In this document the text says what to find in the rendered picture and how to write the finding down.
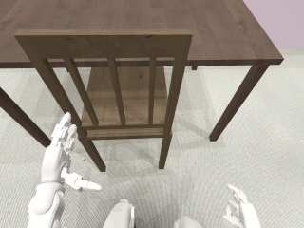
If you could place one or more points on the left robot hand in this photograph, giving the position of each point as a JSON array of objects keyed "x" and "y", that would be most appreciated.
[{"x": 57, "y": 156}]

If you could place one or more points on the robot thigh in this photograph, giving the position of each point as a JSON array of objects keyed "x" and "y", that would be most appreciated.
[
  {"x": 186, "y": 223},
  {"x": 122, "y": 215}
]

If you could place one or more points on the robot left forearm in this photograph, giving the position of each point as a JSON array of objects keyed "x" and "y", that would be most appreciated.
[{"x": 47, "y": 206}]

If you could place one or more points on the table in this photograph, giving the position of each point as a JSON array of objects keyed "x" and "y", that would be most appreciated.
[{"x": 225, "y": 33}]

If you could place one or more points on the right robot hand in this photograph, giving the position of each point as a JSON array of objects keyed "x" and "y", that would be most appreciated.
[{"x": 245, "y": 213}]

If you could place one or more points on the robot left thigh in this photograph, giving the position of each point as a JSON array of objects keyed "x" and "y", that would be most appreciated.
[{"x": 122, "y": 215}]

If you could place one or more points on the chair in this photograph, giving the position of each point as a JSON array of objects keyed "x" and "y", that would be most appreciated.
[{"x": 120, "y": 102}]

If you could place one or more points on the robot right thigh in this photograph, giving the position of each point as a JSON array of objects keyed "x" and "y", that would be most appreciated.
[{"x": 186, "y": 223}]

